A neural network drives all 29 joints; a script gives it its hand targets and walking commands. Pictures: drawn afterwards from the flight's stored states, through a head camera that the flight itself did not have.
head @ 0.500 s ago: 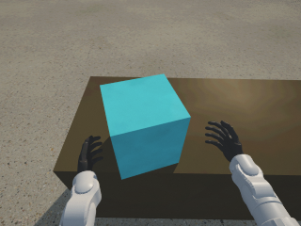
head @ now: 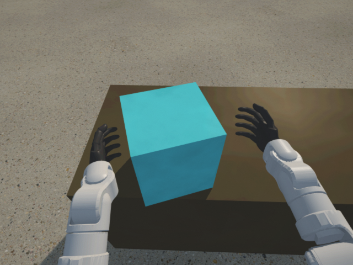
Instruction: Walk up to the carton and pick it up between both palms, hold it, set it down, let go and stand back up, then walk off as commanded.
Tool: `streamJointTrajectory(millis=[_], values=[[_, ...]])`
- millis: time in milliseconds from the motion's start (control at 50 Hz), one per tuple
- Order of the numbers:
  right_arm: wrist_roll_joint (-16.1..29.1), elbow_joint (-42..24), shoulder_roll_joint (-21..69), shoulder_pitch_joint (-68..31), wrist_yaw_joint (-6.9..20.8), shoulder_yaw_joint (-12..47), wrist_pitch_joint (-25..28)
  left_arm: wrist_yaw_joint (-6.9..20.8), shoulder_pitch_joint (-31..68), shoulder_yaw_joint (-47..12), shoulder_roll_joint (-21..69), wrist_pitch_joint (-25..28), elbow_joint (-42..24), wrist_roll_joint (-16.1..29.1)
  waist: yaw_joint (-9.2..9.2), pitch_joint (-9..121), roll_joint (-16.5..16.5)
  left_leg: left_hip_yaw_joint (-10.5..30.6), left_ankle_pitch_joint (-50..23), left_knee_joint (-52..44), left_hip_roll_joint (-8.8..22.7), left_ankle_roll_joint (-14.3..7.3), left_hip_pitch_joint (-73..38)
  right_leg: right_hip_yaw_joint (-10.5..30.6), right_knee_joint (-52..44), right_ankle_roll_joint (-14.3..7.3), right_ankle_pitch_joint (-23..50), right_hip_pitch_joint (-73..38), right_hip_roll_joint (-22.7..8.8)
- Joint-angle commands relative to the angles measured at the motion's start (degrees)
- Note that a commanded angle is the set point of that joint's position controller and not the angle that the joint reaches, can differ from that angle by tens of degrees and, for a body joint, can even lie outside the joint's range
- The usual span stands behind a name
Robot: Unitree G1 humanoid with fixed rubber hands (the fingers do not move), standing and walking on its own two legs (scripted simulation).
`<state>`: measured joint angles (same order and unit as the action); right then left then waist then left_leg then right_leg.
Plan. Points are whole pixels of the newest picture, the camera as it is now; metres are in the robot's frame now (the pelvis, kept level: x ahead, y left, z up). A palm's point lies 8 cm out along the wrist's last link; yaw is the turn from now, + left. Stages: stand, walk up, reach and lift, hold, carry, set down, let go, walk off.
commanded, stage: reach and lift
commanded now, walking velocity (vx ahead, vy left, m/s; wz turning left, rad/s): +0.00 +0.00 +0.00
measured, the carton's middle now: (170, 145) +0.44 +0.07 +0.00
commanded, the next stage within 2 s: none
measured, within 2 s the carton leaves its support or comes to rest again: neither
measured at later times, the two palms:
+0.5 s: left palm (100, 133) +0.35 +0.21 +0.14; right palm (253, 106) +0.45 -0.12 +0.15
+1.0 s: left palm (99, 136) +0.37 +0.23 +0.10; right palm (249, 116) +0.46 -0.12 +0.10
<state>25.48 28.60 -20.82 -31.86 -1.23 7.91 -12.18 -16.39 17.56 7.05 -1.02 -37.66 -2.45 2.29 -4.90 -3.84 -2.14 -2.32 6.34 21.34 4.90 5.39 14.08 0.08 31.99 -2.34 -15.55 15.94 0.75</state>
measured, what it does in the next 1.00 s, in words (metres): stands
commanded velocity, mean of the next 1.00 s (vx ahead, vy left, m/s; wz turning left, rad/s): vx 0.00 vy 0.00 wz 0.00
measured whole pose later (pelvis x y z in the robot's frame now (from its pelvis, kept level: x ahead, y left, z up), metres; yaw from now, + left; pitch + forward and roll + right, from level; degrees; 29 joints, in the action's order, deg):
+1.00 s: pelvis +0.01 +0.00 +0.00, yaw +1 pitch +4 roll +2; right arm 23.8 56.1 -20.9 -51.4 -0.2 11.2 -7.5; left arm -14.3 35.9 11.6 -1.9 -23.9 23.6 2.4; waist -7.8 -1.7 -0.8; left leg -1.5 7.5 24.0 5.1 5.2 20.1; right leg -0.5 31.9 -2.4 -15.5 20.4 0.9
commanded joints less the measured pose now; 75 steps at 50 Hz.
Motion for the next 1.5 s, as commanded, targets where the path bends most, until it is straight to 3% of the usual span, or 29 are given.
streamJointTrajectory(millis=[0, 80, 140, 220, 300, 320, 360, 440, 520, 580, 620, 640, 660, 700, 760, 820, 840, 860, 900, 980, 1000, 1020, 1100, 1140, 1160, 1180, 1220, 1260, 1480], values=[[0.8, -7.4, -13.1, -27.1, -0.3, -4.6, 0.2, 0.1, 24.6, 4.3, -4.0, 1.0, -12.8, 3.4, -6.72, 27.8, 1.7, -3.2, -12.4, -0.2, -4.4, -2.2, -10.0, 2.7, -12.9, 0.1, 13.4, -6.4, 4.0], [0.7, -3.4, -13.1, -29.7, -0.5, -2.9, -1.1, 0.9, 25.2, 4.9, -3.5, -0.9, -8.1, 2.5, -6.12, 26.7, 2.4, -3.1, -13.9, 0.4, -4.4, -2.2, -10.1, 2.7, -13.1, 0.3, 16.3, -6.8, 3.9], [0.4, -3.2, -12.8, -36.0, -0.6, -2.9, -2.1, 0.5, 32.2, 7.9, -7.2, -0.2, -4.6, 2.3, -8.70, 27.7, -0.1, -3.6, -7.9, -1.3, -4.5, -3.0, -5.7, 2.9, -12.7, 0.9, 11.2, -8.3, 3.7], [-0.7, -0.2, -12.5, -39.0, -0.6, -3.4, -2.5, 0.7, 33.9, 6.9, -7.1, -0.7, 0.6, 3.3, -7.72, 29.0, -1.5, -3.2, -6.1, -1.0, -4.4, -3.5, -3.6, 2.7, -12.3, 0.9, 12.4, -8.2, 3.4], [0.3, 2.2, -12.5, -41.1, -0.6, -2.6, -2.2, 1.1, 36.1, 5.6, -6.0, -0.9, -0.2, 3.0, -6.65, 31.7, 1.9, -3.1, -11.6, 0.4, -4.9, -2.4, -5.9, 2.3, -11.6, 1.4, 18.6, -9.0, 3.6], [1.5, -0.1, -11.8, -41.8, -0.4, -0.7, -2.0, 1.2, 35.0, 6.6, -7.0, -0.6, -0.6, 3.1, -8.71, 33.9, 1.4, -3.2, -13.5, 0.8, -4.6, -2.5, -5.6, 2.4, -11.2, 1.3, 19.2, -9.8, 3.5], [0.2, 0.6, -12.1, -42.4, -0.9, -1.9, -2.2, 1.2, 35.5, 8.0, -8.2, -0.9, 2.0, 2.2, -8.03, 32.8, -1.2, -3.3, -12.5, 0.7, -5.0, -3.0, -3.6, 2.5, -10.5, 1.7, 21.1, -11.3, 3.9], [-1.5, 2.4, -12.0, -48.2, -1.2, -3.6, -2.1, 0.9, 43.4, 7.1, -9.6, 0.1, 1.0, 2.6, -7.03, 34.6, 1.3, -3.0, -9.0, 0.2, -5.1, -2.8, -2.6, 2.2, -11.0, 1.6, 16.6, -10.0, 3.1], [-0.6, 7.2, -10.5, -48.5, -0.6, -2.3, -1.8, 0.6, 43.6, 6.4, -8.2, 1.5, 4.5, 2.9, -7.00, 38.2, 2.1, -2.7, -13.9, 1.8, -5.0, -2.0, -3.0, 2.2, -10.5, 1.4, 21.3, -9.5, 3.3], [-0.1, 9.6, -10.3, -49.7, -0.7, -0.1, -1.8, 0.2, 43.6, 7.3, -8.0, 2.3, 7.9, 1.9, -8.94, 36.9, 2.0, -2.8, -14.0, 1.6, -5.0, -2.2, -1.7, 2.6, -10.2, 1.8, 21.1, -9.6, 3.1], [0.4, 5.7, -10.8, -52.1, -0.7, -1.2, -0.9, 0.1, 45.8, 7.3, -9.2, 3.3, 4.0, 2.7, -8.36, 43.0, 2.1, -2.6, -16.4, 2.9, -4.7, -2.0, -2.9, 2.0, -9.4, 1.8, 25.0, -9.7, 3.3], [0.6, 7.1, -10.8, -51.7, -0.9, 0.1, -1.0, 0.4, 45.5, 8.7, -11.0, 3.5, 6.8, 1.8, -9.40, 42.0, 0.5, -3.1, -17.0, 2.6, -5.1, -2.1, -1.3, 2.6, -9.1, 2.4, 28.1, -12.2, 3.0], [0.4, 14.2, -11.1, -49.3, -0.6, -0.1, -1.6, 0.7, 44.2, 7.1, -9.1, 3.0, 11.7, 0.9, -7.94, 38.9, 1.7, -2.9, -16.2, 2.6, -5.2, -1.7, -1.9, 2.4, -9.6, 2.3, 26.2, -10.4, 3.1], [-0.6, 13.7, -10.4, -49.5, -0.9, -0.5, -0.5, 1.8, 42.8, 7.2, -7.9, 4.7, 14.2, 1.7, -7.49, 37.3, -0.6, -2.6, -13.2, 1.9, -5.2, -2.1, 0.9, 2.1, -9.4, 2.7, 25.2, -11.1, 3.0], [-0.6, 16.7, -10.1, -47.2, -0.3, -0.7, 1.4, 1.8, 41.6, 6.5, -6.6, 6.9, 15.4, 0.6, -7.11, 39.4, 1.1, -2.7, -17.4, 3.4, -5.1, -1.4, -2.7, 1.2, -9.2, 2.4, 25.9, -8.6, 4.0], [-0.7, 15.9, -8.1, -48.3, 0.4, 1.2, 3.9, 2.1, 40.1, 5.9, -5.8, 10.6, 15.9, 1.3, -9.19, 38.5, 0.6, -2.9, -16.8, 3.8, -5.1, -2.0, -0.2, 1.4, -9.3, 2.3, 22.6, -8.8, 3.7], [-1.7, 21.3, -8.1, -45.0, 0.8, 0.4, 4.8, 2.5, 38.3, 4.6, -4.1, 12.0, 18.8, 1.1, -7.39, 36.9, 2.3, -2.3, -16.8, 3.8, -4.8, -1.4, -1.9, 0.6, -9.7, 1.6, 20.1, -6.8, 4.0], [-0.9, 20.6, -6.8, -46.5, 1.0, 1.8, 5.8, 1.9, 39.6, 6.1, -5.0, 13.8, 18.0, -0.7, -9.57, 38.0, 2.5, -2.3, -16.8, 4.1, -4.8, -1.7, -1.4, 1.1, -9.7, 1.5, 18.4, -5.4, 4.0], [-1.5, 20.0, -6.8, -45.6, 1.0, 1.8, 7.9, 1.6, 38.2, 6.4, -5.0, 15.6, 19.5, -1.3, -9.76, 41.1, 2.5, -2.5, -20.7, 6.0, -4.8, -1.1, -2.8, 0.7, -8.8, 1.3, 22.1, -5.4, 4.4], [-3.4, 21.5, -4.8, -50.7, 2.1, 1.8, 10.5, 2.6, 41.6, 3.1, -4.4, 21.6, 30.9, 2.0, -9.77, 36.3, -1.3, -1.8, -9.0, 4.8, -4.1, -2.7, 5.2, 0.5, -9.1, 1.6, 10.1, -0.7, 3.2], [-4.4, 22.2, -4.9, -51.0, 2.2, -0.8, 11.7, 2.0, 45.0, 1.7, -4.1, 24.0, 28.9, 1.9, -8.42, 39.0, 0.4, -2.1, -8.9, 4.9, -4.1, -2.1, 4.4, 0.3, -8.9, 1.5, 10.5, 0.8, 3.7], [-3.5, 21.0, -3.8, -52.0, 2.4, 0.5, 12.9, 1.9, 43.1, 2.8, -3.9, 26.4, 31.6, 2.9, -10.54, 42.0, -1.1, -2.0, -10.8, 6.2, -4.0, -2.2, 5.1, 0.6, -8.4, 1.4, 10.4, 0.5, 3.5], [-4.6, 28.2, -3.5, -48.8, 3.5, 0.3, 17.2, 2.1, 42.9, 1.9, -3.2, 33.5, 35.3, 1.2, -10.38, 47.5, -0.4, -2.4, -13.7, 7.5, -3.7, -1.7, 4.5, 0.6, -7.0, 1.8, 15.5, 1.0, 3.6], [-2.6, 30.8, -2.1, -48.8, 3.9, 3.4, 18.7, 2.6, 40.8, 3.2, -3.0, 36.0, 38.2, 1.2, -11.98, 47.1, -0.1, -2.9, -15.1, 8.3, -4.1, -2.0, 6.5, 1.1, -6.3, 1.9, 16.5, -1.0, 3.2], [-3.9, 31.0, -2.9, -48.1, 4.0, 1.6, 19.8, 2.9, 40.1, 1.4, -0.9, 36.9, 38.2, 0.8, -10.12, 49.0, 0.0, -2.6, -16.2, 8.2, -3.7, -1.4, 5.5, -0.1, -6.3, 1.7, 17.4, 0.5, 3.9], [-3.3, 32.0, -2.4, -46.7, 4.4, 2.1, 20.8, 2.9, 39.1, 1.5, -1.1, 38.6, 37.1, 0.3, -10.83, 49.7, 2.0, -2.6, -18.2, 8.6, -3.9, -1.0, 5.1, 0.1, -6.2, 1.3, 17.9, 0.7, 3.9], [-5.8, 34.5, -2.5, -44.9, 4.3, 0.3, 23.2, 3.4, 37.1, 1.0, 0.6, 40.5, 39.0, -0.5, -9.02, 49.7, 1.5, -2.3, -20.7, 9.8, -4.0, -0.9, 4.9, -0.2, -5.9, 1.6, 21.9, 2.0, 4.1], [-5.3, 36.5, -2.4, -44.8, 4.5, 1.7, 24.3, 4.1, 36.7, 2.8, -1.3, 42.3, 43.3, -1.5, -10.20, 47.4, 0.4, -2.9, -17.9, 10.1, -4.1, -1.7, 8.3, 0.4, -5.4, 2.1, 18.8, 1.8, 4.0], [-7.1, 35.9, -3.0, -45.3, 4.1, -1.0, 29.1, 2.5, 34.7, 1.2, 2.8, 45.8, 36.3, -2.9, -9.06, 56.1, 3.0, -1.8, -26.2, 13.1, -3.6, -0.2, 1.9, -1.3, -5.4, 0.6, 20.8, 7.3, 5.5]])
